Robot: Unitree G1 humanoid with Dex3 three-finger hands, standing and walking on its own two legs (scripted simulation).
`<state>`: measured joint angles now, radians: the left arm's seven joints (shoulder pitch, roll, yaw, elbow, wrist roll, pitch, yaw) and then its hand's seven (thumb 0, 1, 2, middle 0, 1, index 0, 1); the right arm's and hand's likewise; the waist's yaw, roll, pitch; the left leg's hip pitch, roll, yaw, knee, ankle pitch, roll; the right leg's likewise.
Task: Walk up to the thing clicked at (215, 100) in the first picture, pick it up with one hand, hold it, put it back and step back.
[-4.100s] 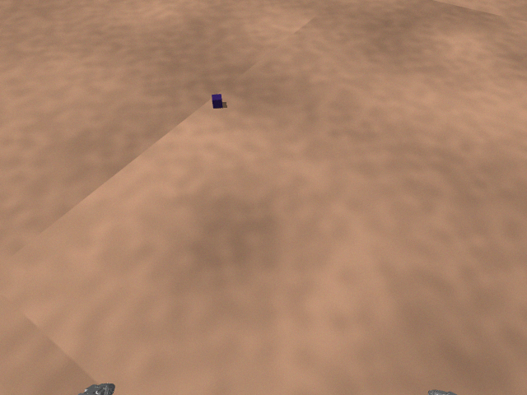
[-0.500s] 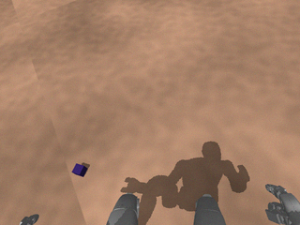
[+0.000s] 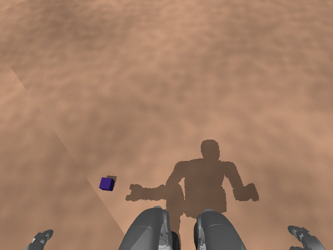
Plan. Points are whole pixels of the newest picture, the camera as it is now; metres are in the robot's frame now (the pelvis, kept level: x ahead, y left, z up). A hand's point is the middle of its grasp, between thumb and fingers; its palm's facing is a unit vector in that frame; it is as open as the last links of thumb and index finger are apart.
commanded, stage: walk up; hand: left
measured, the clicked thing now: (107, 184) +0.43 +0.40 -0.70
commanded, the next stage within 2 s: none
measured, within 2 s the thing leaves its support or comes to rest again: neither
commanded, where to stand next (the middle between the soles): +0.01 +0.22 m, yaw -10 degrees
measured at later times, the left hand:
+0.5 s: hand out of the picture -0.01 +0.56 -0.13, palm faces -0.05 -0.83 -0.55, open 7.4 cm
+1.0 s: hand out of the picture +0.04 +0.51 -0.10, palm faces -0.27 -0.86 -0.44, open 7.4 cm
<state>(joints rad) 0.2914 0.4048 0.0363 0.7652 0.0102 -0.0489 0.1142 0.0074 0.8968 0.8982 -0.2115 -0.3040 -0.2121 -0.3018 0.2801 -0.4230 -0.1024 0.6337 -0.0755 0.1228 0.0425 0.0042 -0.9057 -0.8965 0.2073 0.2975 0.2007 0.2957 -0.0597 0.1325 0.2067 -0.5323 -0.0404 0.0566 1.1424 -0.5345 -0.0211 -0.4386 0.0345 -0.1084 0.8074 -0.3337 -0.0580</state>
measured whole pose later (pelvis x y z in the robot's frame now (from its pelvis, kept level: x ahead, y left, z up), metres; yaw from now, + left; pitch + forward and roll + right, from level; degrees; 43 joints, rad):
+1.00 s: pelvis -0.12 +0.25 +0.03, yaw -14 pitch -3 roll +0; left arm 0.23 0.43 0.06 0.93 0.01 -0.04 0.00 0.01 0.90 0.90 -0.20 -0.30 -0.21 -0.30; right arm 0.30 -0.42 -0.06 0.87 -0.04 0.00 0.03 0.00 -0.90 -0.90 0.21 0.30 0.20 0.30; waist -0.07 0.02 0.07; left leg -0.26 0.09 0.20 0.61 -0.30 0.04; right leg -0.34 -0.04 -0.03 0.75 -0.38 -0.03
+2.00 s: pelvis -0.07 +0.24 +0.05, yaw -11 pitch -2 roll +0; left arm 0.04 0.37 0.02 1.14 0.01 -0.02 0.00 0.01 0.90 0.90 -0.20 -0.30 -0.20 -0.30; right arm 0.02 -0.35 0.00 1.11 0.00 0.00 0.01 0.00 -0.91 -0.90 0.21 0.30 0.20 0.30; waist 0.01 0.03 0.08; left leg -0.19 0.03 -0.02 0.44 -0.22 -0.03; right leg -0.15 -0.05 -0.02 0.46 -0.27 0.03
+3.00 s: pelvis -0.07 +0.23 +0.05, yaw -10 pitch -2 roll +0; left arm 0.09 0.34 0.01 1.14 0.01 -0.01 -0.01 0.01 0.90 0.90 -0.20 -0.30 -0.20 -0.30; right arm 0.05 -0.35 0.00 1.13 -0.01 -0.01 0.01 0.00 -0.91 -0.90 0.21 0.30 0.20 0.30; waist 0.01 0.01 0.07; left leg -0.13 0.03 -0.03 0.31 -0.15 -0.05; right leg -0.09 -0.04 -0.04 0.34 -0.21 0.02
